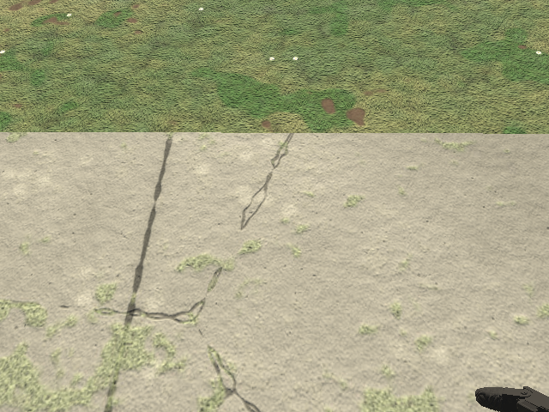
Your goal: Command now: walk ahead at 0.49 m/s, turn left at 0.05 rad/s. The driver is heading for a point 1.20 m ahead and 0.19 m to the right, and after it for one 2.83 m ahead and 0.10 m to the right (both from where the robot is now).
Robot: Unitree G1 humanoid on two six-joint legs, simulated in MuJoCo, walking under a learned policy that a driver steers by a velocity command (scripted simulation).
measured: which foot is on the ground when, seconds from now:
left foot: up 0.00-0.10, down 0.12-1.00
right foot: down 0.00-0.14, up 0.16-0.50, down 0.52-1.00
